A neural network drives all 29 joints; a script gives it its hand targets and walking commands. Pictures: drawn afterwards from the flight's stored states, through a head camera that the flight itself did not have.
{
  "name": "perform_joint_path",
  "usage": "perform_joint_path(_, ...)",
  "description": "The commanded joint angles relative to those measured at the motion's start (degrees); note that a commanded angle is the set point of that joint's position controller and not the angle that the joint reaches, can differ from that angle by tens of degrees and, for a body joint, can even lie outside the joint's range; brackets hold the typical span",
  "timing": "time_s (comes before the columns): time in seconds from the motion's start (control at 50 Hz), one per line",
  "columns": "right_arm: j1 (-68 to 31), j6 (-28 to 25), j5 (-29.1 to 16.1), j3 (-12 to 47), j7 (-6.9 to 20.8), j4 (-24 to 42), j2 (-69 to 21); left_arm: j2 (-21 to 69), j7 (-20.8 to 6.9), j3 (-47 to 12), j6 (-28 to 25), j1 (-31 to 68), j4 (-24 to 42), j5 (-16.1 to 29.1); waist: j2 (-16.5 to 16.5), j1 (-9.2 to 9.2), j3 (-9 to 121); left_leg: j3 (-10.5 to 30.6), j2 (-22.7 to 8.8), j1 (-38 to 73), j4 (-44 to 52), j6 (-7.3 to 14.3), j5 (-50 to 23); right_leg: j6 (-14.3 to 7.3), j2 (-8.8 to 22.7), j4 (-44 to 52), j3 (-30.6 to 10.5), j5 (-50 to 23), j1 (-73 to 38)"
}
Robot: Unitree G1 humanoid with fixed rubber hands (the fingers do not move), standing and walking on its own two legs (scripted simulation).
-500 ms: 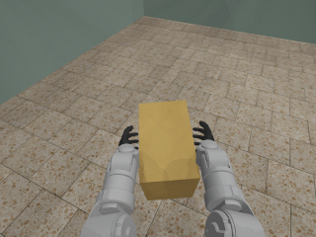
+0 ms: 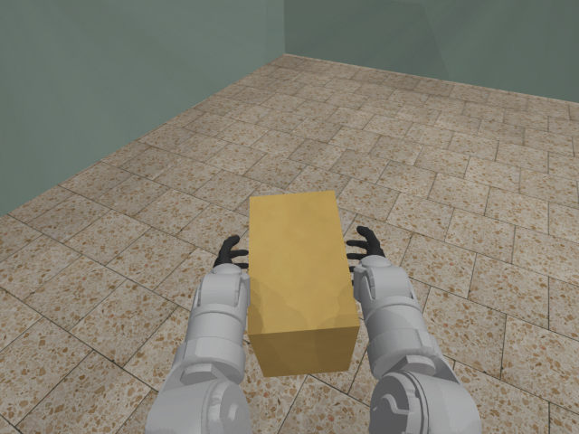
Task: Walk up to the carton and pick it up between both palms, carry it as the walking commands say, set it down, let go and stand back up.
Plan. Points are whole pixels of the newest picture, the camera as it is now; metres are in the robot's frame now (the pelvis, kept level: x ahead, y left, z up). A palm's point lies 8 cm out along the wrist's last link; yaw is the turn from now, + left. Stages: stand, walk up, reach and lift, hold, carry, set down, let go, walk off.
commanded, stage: reach and lift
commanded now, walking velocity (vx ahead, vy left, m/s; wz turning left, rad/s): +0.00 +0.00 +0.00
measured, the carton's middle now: (299, 284) +0.36 +0.00 -0.02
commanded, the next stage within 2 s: hold in 0.92 s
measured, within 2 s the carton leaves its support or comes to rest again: neither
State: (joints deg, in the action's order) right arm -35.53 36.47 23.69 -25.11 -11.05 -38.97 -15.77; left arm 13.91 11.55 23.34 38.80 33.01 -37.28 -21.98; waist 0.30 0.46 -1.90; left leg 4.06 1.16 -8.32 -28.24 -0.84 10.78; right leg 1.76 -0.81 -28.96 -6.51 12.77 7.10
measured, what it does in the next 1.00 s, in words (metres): stands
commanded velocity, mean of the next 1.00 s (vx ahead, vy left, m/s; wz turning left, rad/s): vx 0.00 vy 0.00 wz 0.00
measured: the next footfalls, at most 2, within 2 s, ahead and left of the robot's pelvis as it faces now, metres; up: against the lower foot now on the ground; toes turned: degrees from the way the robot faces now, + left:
none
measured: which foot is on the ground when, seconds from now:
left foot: down 0.00-1.00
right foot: down 0.00-1.00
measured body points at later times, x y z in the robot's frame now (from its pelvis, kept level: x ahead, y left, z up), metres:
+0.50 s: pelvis +0.01 +0.00 +0.00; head -0.03 +0.00 +0.45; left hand +0.34 +0.11 +0.04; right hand +0.35 -0.12 +0.05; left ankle +0.06 +0.13 -0.73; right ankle +0.05 -0.14 -0.73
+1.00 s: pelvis +0.00 -0.01 +0.00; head -0.05 -0.01 +0.45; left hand +0.32 +0.12 +0.04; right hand +0.33 -0.12 +0.05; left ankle +0.06 +0.13 -0.73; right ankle +0.05 -0.14 -0.73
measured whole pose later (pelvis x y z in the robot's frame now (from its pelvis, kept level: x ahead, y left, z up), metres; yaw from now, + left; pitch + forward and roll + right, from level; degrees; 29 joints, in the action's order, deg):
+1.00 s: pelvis +0.00 -0.01 +0.00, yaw +1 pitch -10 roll +0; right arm -28.4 40.1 18.2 -16.6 -8.2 -31.2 -13.4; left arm 12.3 7.9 15.3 42.9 25.6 -28.5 -17.5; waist 0.4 0.5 -2.2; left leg 5.0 1.1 -7.2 -28.0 -1.3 11.1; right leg 1.1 -0.9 -29.5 -5.6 13.6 6.1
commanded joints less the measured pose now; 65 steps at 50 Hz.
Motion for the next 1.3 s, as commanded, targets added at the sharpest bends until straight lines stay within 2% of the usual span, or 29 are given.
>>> perform_joint_path(0.0, -33.39, -1.86, -14.24, 22.65, 18.78, -5.61, -59.75, 58.28, -20.01, -25.33, -4.72, 46.81, 0.57, 15.75, -0.63, 0.19, 19.14, -2.30, 3.85, 6.33, 6.11, 0.39, 3.46, -2.30, -3.67, 6.90, 2.75, 1.36, 0.53)
perform_joint_path(0.02, -33.45, -1.96, -14.41, 22.97, 18.88, -5.30, -59.68, 58.87, -20.02, -26.03, -4.76, 46.74, 1.08, 16.05, -1.04, 0.61, 19.71, -2.27, 3.83, 6.99, 6.15, 0.23, 2.89, -2.41, -3.63, 6.93, 2.73, 0.93, 0.88)
perform_joint_path(0.12, -32.71, -1.97, -15.11, 25.05, 19.19, -3.29, -60.42, 58.74, -20.22, -27.13, -4.76, 45.13, 2.00, 16.29, 0.27, 0.16, 21.50, -2.21, 3.98, 7.46, 6.32, 0.48, 0.45, -2.19, -3.77, 7.14, 2.60, -1.69, -0.93)
perform_joint_path(0.26, -28.89, -1.67, -16.20, 27.40, 19.89, -1.86, -61.15, 59.52, -20.07, -29.72, -4.43, 42.61, 4.90, 16.98, -0.58, 0.22, 22.58, -1.99, 4.00, 8.94, 6.25, 0.11, -3.42, -2.22, -3.93, 6.92, 2.48, -5.23, -1.87)
perform_joint_path(0.44, -24.71, 0.16, -18.91, 32.86, 20.15, 5.02, -62.25, 60.83, -19.59, -34.32, -2.74, 35.23, 10.50, 18.73, -0.99, -0.49, 22.96, -1.31, 4.10, 11.04, 5.70, -0.04, -8.84, -1.94, -4.34, 6.62, 2.46, -8.88, -2.88)
perform_joint_path(0.48, -23.23, 0.63, -18.99, 33.31, 20.01, 6.20, -61.79, 61.17, -19.51, -34.95, -2.22, 33.08, 10.95, 19.27, -0.17, 0.04, 21.93, -0.86, 4.00, 11.35, 5.55, 0.05, -9.36, -1.81, -4.42, 6.61, 2.57, -9.07, -2.34)
perform_joint_path(0.52, -22.60, 0.76, -19.90, 34.63, 20.02, 7.54, -62.03, 61.39, -19.49, -36.12, -2.08, 32.73, 12.41, 19.92, -0.80, -0.12, 22.64, -0.90, 4.17, 11.56, 5.40, -0.12, -10.02, -1.83, -4.41, 6.34, 2.49, -9.73, -2.87)
perform_joint_path(0.6, -20.07, 1.35, -20.07, 34.73, 19.96, 7.74, -62.07, 61.24, -19.54, -37.12, -1.47, 31.86, 13.82, 20.67, -1.09, 0.45, 20.53, -0.65, 4.14, 10.81, 5.45, -0.24, -8.82, -1.87, -4.34, 6.37, 2.45, -8.87, -2.30)
perform_joint_path(0.72, -19.39, 1.76, -20.74, 35.66, 19.80, 8.46, -63.13, 61.00, -19.69, -37.80, -1.27, 31.75, 15.52, 21.34, -0.68, 0.21, 20.15, -0.51, 4.28, 10.51, 4.95, 0.06, -7.46, -1.88, -4.07, 6.15, 2.29, -7.89, -1.80)
perform_joint_path(0.78, -19.92, 1.77, -20.77, 35.47, 19.73, 8.49, -63.06, 60.72, -19.92, -37.51, -1.10, 31.55, 14.62, 21.43, 0.35, 0.51, 19.38, -0.46, 4.24, 9.73, 4.84, 0.32, -5.58, -1.88, -3.91, 6.08, 2.37, -6.28, -1.30)
perform_joint_path(0.8, -20.22, 1.74, -20.94, 35.64, 19.72, 8.00, -63.74, 60.76, -19.96, -37.59, -1.19, 32.25, 14.91, 21.43, -0.44, -0.03, 19.66, -0.54, 4.23, 9.58, 4.78, 0.34, -4.53, -1.97, -3.74, 6.08, 2.33, -5.17, -1.19)
perform_joint_path(0.82, -19.61, 1.72, -20.98, 35.49, 19.73, 7.92, -63.56, 60.72, -19.99, -37.87, -1.21, 32.49, 15.17, 21.71, -0.19, 0.39, 19.48, -0.46, 4.17, 9.48, 4.61, 0.31, -4.87, -2.05, -3.80, 5.97, 2.27, -5.44, -1.10)
perform_joint_path(0.94, -20.27, 1.80, -20.95, 34.82, 19.64, 6.36, -64.26, 60.52, -20.18, -37.13, -1.07, 33.79, 14.35, 21.79, -0.17, 0.34, 18.15, -0.52, 4.09, 8.11, 4.42, 0.60, -1.42, -2.30, -3.38, 5.96, 2.12, -2.27, 0.37)
perform_joint_path(1.0, -21.92, 1.69, -21.18, 35.03, 19.66, 6.80, -64.28, 60.60, -20.36, -36.30, -1.02, 33.71, 13.02, 21.48, 0.05, -0.34, 18.54, -0.60, 4.09, 7.63, 4.28, 0.79, -0.26, -2.33, -3.38, 5.92, 2.11, -0.90, 0.61)
perform_joint_path(1.28, -24.12, 1.36, -20.60, 32.95, 20.14, 3.90, -64.41, 62.03, -20.49, -35.02, -1.18, 35.90, 10.87, 21.12, -0.44, 0.04, 18.54, -0.59, 3.59, 6.41, 4.32, 0.41, 3.76, -2.81, -3.44, 5.85, 2.26, 3.48, 2.46)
